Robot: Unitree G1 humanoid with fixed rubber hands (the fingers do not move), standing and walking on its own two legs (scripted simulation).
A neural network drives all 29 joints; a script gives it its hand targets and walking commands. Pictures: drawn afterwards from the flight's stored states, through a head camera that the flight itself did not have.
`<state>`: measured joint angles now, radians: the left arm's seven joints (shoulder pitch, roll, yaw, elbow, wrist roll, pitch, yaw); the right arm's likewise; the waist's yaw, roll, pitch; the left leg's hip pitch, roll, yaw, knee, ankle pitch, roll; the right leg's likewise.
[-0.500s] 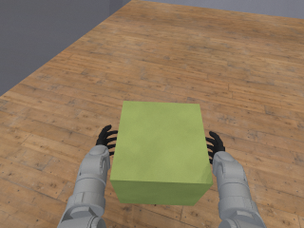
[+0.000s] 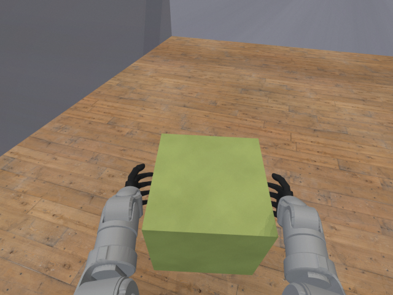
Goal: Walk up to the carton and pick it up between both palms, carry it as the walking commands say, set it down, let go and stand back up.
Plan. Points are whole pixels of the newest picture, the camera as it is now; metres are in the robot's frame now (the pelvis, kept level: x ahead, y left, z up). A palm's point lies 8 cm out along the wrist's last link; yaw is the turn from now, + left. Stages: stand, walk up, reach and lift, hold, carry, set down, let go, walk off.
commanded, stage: reach and lift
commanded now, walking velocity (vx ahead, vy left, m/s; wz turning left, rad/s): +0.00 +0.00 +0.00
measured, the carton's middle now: (206, 203) +0.35 -0.01 -0.01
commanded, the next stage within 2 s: hold in 1.12 s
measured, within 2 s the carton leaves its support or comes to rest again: neither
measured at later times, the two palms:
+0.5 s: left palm (127, 203) +0.30 +0.16 +0.05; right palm (280, 206) +0.30 -0.17 +0.05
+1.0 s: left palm (126, 209) +0.29 +0.16 +0.05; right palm (281, 214) +0.28 -0.17 +0.04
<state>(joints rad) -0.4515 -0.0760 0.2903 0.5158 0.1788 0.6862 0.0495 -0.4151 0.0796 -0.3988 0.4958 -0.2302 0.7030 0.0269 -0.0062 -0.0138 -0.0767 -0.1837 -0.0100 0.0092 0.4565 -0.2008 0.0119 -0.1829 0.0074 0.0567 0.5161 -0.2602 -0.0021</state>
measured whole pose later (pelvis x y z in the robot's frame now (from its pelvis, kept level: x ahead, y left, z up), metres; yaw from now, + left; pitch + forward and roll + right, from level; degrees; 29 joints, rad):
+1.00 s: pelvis +0.00 +0.01 +0.00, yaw +0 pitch -6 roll +1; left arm -0.30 -0.12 0.27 0.33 0.18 0.73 0.05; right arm -0.31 0.10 -0.33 0.38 -0.23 0.72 0.05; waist -0.01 -0.01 -0.04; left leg -0.13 -0.01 0.01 0.41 -0.18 0.01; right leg -0.12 0.01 0.06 0.45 -0.23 0.00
